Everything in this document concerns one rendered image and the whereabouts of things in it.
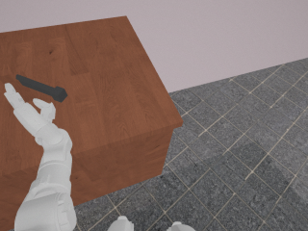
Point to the counter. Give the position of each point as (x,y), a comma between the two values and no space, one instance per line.
(117,113)

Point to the robot left hand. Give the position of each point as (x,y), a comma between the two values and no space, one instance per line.
(27,114)

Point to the right robot shin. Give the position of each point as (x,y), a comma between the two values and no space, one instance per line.
(176,222)

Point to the robot left upper arm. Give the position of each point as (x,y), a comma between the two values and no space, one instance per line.
(53,212)

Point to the tap lever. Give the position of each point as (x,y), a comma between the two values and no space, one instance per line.
(59,94)

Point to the left robot forearm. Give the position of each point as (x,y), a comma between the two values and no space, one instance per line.
(55,165)

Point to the robot left thigh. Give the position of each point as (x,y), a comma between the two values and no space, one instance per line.
(121,225)

